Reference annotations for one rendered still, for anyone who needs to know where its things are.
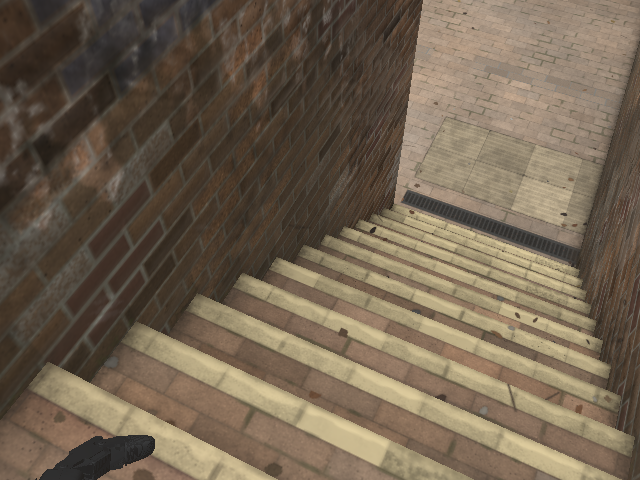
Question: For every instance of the stairs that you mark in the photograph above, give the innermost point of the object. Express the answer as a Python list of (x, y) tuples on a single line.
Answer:
[(408, 348)]

